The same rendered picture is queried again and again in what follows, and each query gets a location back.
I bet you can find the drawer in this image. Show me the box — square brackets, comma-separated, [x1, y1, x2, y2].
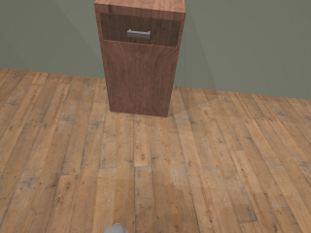
[99, 12, 181, 48]

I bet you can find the handle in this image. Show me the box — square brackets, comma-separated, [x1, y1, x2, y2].
[127, 29, 151, 39]

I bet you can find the cabinet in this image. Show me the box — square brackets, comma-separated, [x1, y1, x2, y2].
[93, 0, 187, 117]

